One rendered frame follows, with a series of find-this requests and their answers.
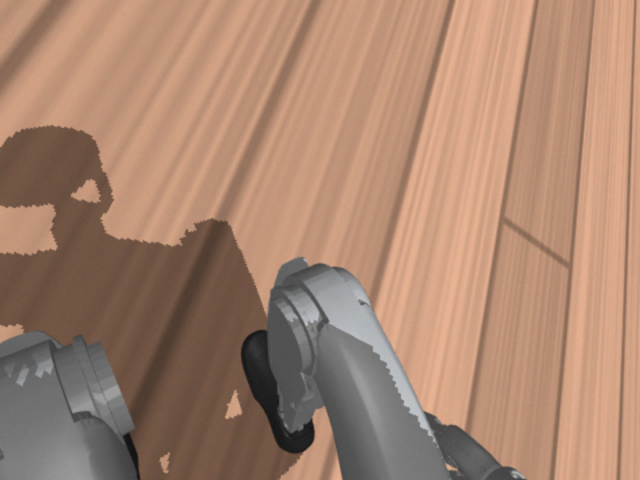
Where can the left robot foot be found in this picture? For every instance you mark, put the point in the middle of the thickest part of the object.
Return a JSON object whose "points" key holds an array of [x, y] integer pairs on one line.
{"points": [[132, 452]]}

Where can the right robot hand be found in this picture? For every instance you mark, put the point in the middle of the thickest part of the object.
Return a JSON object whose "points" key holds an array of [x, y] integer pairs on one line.
{"points": [[462, 452]]}

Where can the right robot foot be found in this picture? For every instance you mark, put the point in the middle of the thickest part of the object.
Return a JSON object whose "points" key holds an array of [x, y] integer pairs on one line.
{"points": [[255, 361]]}

